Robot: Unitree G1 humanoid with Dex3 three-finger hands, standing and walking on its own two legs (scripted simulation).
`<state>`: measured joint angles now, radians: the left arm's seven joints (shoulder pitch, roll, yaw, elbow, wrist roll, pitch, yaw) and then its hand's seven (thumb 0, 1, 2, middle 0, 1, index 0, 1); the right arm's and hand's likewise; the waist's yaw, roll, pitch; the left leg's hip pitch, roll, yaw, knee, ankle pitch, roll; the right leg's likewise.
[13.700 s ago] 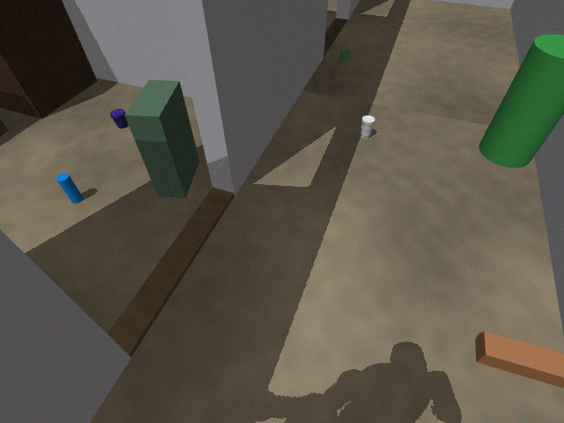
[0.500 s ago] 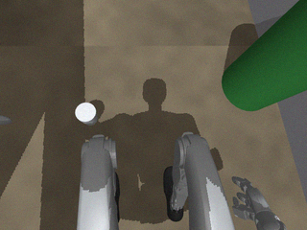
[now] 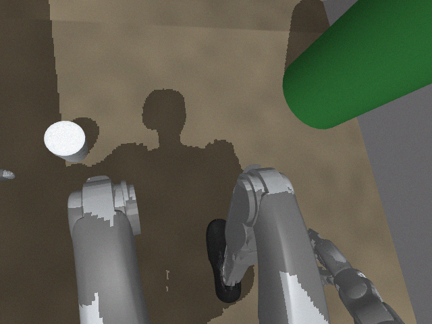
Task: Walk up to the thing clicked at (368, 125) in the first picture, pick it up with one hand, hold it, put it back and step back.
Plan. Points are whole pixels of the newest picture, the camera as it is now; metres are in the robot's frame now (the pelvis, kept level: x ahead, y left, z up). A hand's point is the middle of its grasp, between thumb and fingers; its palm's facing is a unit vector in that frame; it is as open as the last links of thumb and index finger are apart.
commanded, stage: approach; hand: left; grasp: from the side
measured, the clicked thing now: (70, 145) +0.43 +0.26 -0.26
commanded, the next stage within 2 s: close in in 0.18 s
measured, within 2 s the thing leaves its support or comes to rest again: leaves its support in 1.78 s
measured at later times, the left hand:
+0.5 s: hand (63, 151) +0.41 +0.26 -0.22, palm faces +0.22 -0.97 -0.01, open 16.3 cm
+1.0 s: hand (71, 153) +0.41 +0.25 -0.24, palm faces +0.23 -0.97 -0.08, open 15.0 cm
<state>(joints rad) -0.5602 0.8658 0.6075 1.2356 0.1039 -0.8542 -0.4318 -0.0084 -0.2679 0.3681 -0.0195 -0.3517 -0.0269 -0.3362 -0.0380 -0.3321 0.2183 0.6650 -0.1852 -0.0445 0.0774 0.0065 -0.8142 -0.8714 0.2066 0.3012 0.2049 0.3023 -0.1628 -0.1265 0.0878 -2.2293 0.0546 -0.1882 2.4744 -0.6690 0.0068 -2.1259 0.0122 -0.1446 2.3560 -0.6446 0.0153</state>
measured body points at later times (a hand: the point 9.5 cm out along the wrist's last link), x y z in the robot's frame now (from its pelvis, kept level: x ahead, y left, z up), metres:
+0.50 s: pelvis -0.01 +0.01 -0.04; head +0.22 +0.19 +0.30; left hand +0.39 +0.31 -0.22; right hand +0.17 -0.24 -0.07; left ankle +0.09 +0.13 -0.29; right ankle +0.12 -0.12 -0.29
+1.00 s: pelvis -0.01 +0.02 -0.04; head +0.21 +0.19 +0.29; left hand +0.39 +0.30 -0.23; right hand +0.13 -0.24 -0.06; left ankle +0.09 +0.13 -0.29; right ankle +0.12 -0.12 -0.29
